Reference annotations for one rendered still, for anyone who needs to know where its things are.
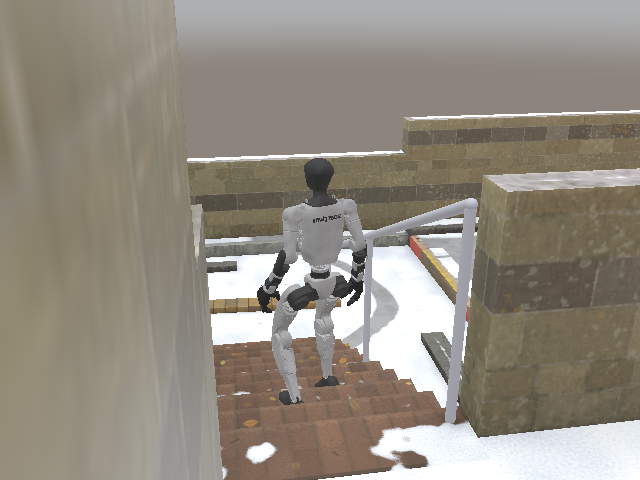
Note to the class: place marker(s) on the stairs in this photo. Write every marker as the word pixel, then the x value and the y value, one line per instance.
pixel 248 384

